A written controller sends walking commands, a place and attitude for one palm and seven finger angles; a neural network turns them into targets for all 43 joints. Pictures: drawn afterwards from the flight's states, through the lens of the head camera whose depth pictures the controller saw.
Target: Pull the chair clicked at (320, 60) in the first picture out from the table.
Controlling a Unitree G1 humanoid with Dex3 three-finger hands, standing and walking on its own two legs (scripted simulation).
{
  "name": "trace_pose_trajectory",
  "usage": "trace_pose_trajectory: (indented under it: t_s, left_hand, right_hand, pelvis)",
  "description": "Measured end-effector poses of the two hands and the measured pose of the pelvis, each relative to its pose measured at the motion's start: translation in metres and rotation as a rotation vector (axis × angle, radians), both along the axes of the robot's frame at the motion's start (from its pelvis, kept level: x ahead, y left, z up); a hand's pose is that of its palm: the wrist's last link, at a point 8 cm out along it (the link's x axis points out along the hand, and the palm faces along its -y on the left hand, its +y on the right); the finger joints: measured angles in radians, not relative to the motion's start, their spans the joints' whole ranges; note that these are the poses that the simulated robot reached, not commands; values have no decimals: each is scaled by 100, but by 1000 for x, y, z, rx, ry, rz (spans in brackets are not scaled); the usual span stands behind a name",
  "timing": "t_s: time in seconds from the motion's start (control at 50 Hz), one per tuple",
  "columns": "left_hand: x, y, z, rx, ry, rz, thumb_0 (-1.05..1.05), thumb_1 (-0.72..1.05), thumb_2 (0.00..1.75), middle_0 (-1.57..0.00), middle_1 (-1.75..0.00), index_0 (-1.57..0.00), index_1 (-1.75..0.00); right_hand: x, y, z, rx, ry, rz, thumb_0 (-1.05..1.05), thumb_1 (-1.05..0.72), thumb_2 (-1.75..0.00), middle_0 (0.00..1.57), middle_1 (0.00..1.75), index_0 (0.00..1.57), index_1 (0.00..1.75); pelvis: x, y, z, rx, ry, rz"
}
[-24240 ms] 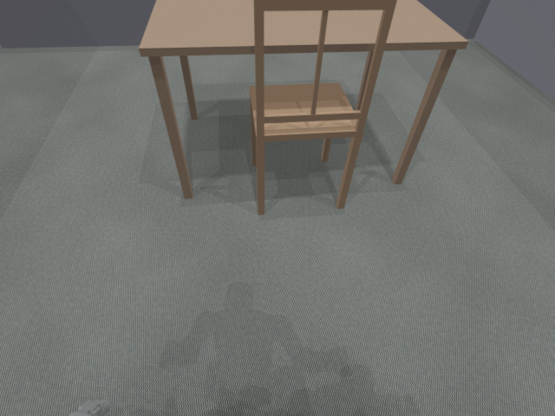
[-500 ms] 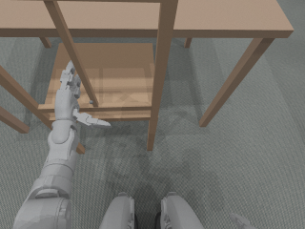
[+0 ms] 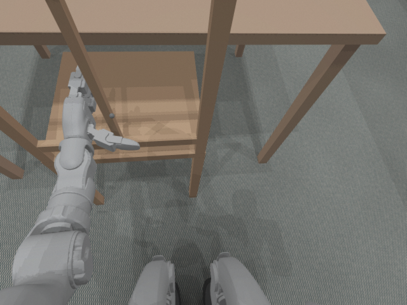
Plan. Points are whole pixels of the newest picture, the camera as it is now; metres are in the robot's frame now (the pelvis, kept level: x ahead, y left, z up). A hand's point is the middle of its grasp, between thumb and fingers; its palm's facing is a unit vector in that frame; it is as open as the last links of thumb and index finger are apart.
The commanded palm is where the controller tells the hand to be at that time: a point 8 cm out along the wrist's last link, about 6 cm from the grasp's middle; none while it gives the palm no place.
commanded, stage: push the fingers through the gap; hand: left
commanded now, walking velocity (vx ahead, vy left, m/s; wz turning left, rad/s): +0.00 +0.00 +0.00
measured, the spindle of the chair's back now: (97, 91) +0.49 +0.17 +0.08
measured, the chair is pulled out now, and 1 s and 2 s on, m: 0.00 0.00 0.03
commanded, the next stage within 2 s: hook a spindle and tug to test in 0.22 s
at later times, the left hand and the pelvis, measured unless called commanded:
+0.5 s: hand (114, 123) +0.46 +0.15 +0.02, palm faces +0.05 -1.00 -0.02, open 16.6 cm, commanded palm +0.43 +0.19 +0.03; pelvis +0.00 +0.00 +0.00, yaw +0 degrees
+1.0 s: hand (120, 118) +0.47 +0.14 +0.02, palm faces +0.06 -1.00 -0.03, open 9.2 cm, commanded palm +0.44 +0.19 +0.03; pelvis +0.00 -0.01 +0.00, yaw +0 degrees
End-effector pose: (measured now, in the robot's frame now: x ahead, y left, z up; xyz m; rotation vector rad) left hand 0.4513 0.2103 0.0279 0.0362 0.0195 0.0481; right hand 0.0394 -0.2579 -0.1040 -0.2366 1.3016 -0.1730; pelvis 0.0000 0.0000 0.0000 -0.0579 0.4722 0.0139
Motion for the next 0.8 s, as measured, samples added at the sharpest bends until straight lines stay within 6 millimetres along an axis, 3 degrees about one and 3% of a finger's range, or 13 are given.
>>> trace_pose_trajectory:
  t_s: [0.1,0.3,0.44,0.68,0.8]
  left_hand:
    - [-7,-1,-7,-23,22,5,-1,-50,30,-6,-8,-6,-8]
    - [-13,2,2,-1,-25,12,-1,-50,30,-6,-8,-6,-8]
    - [-16,-3,-2,-12,6,-2,-1,-50,30,-7,-13,-7,-13]
    - [-12,-5,-2,4,-15,12,-1,-50,31,-23,-61,-23,-61]
    - [-11,-7,0,-3,-12,8,-1,-37,36,-33,-93,-33,-93]
  right_hand:
    - [2,3,3,5,5,-11,1,-90,-90,20,30,20,30]
    - [17,6,5,10,-24,9,0,-90,-90,20,30,20,30]
    - [24,6,5,13,-41,21,0,-90,-90,20,30,20,30]
    - [15,1,-1,10,-28,16,0,-90,-90,20,30,20,30]
    - [7,0,-2,15,-6,2,0,-90,-90,20,30,20,30]
  pelvis:
    - [3,2,3,0,-1,-6]
    - [5,3,6,-4,-13,1]
    - [3,3,5,-4,-17,6]
    - [-2,-1,0,1,-13,2]
    - [-1,-3,1,4,-12,0]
